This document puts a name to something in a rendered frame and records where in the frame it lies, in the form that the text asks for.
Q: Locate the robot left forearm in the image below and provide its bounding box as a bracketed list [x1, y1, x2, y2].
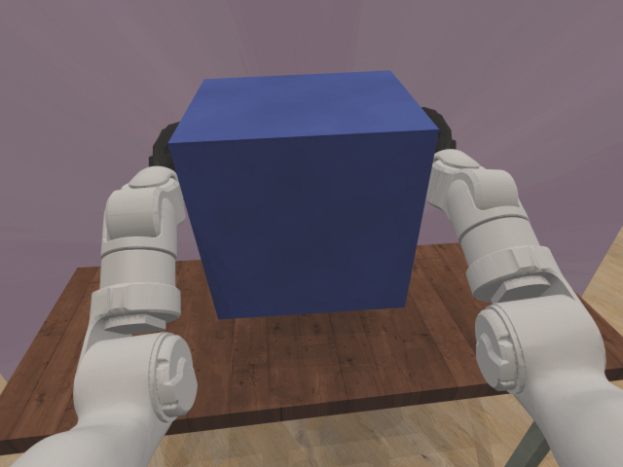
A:
[73, 166, 186, 416]

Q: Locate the robot right hand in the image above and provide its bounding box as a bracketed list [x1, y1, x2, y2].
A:
[422, 107, 457, 153]

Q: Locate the carton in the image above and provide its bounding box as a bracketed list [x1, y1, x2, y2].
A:
[167, 70, 439, 319]

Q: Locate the right robot upper arm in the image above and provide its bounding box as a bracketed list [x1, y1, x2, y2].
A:
[475, 295, 623, 467]

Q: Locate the left robot upper arm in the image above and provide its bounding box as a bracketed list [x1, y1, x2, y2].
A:
[10, 332, 198, 467]

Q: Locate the robot right forearm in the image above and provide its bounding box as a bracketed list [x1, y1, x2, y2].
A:
[426, 149, 606, 365]

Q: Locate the table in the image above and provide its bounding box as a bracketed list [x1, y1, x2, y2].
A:
[0, 243, 623, 467]

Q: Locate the robot left hand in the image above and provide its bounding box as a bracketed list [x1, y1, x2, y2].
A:
[149, 122, 180, 173]

